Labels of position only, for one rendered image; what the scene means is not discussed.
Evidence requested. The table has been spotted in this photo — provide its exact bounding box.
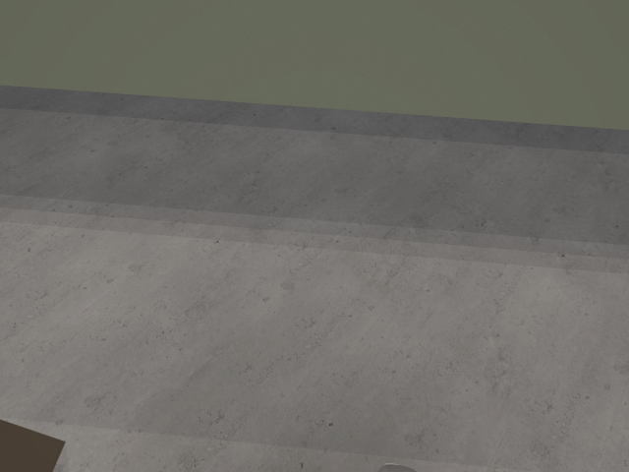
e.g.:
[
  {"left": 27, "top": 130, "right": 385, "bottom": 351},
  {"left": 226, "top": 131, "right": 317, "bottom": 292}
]
[{"left": 0, "top": 420, "right": 65, "bottom": 472}]

